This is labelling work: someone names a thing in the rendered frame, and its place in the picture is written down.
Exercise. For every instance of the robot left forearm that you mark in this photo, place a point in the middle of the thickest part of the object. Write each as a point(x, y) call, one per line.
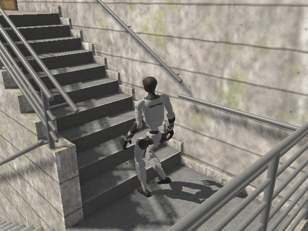
point(132, 132)

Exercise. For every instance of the robot shin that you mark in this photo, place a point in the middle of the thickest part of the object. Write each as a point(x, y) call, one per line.
point(141, 175)
point(155, 163)

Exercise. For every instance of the robot right forearm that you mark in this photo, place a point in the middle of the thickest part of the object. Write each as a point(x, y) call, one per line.
point(171, 124)

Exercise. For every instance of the robot left upper arm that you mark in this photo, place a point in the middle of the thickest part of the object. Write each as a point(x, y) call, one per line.
point(139, 105)

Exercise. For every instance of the left robot hand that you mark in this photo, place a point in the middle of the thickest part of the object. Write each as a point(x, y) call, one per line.
point(124, 143)

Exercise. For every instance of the robot right upper arm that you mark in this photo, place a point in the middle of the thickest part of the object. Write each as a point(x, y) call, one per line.
point(168, 106)

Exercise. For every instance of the robot left shin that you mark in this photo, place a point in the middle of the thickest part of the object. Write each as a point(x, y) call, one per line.
point(141, 175)

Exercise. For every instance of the right robot hand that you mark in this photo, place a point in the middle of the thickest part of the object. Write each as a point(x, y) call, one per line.
point(169, 132)

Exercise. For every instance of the robot right shin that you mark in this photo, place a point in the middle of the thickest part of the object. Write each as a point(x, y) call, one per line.
point(155, 163)

